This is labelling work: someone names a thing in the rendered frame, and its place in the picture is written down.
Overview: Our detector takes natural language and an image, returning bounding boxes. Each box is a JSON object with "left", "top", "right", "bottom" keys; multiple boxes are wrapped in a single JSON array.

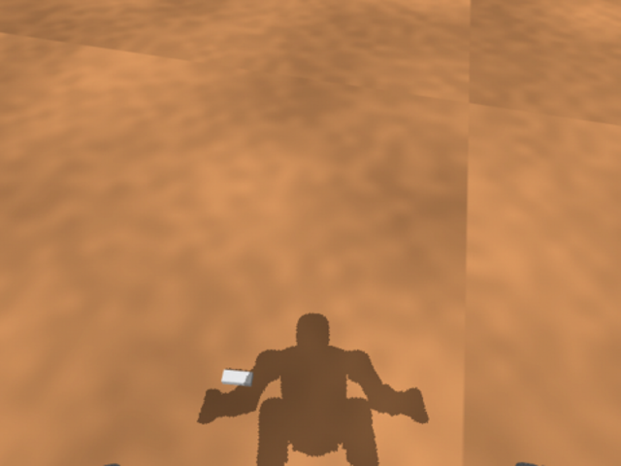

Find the small box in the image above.
[{"left": 221, "top": 370, "right": 253, "bottom": 386}]

